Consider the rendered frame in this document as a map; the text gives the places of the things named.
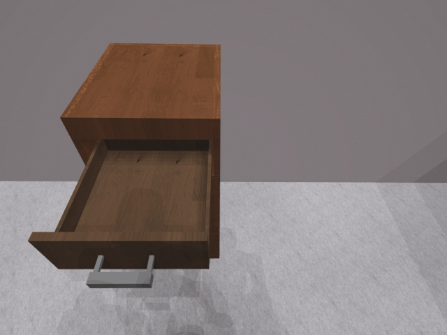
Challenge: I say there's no cabinet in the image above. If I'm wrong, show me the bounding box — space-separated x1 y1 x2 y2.
60 43 221 258

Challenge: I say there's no handle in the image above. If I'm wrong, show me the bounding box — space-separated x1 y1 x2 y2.
86 255 155 288

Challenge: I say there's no drawer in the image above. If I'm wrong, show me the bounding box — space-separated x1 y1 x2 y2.
28 139 213 269

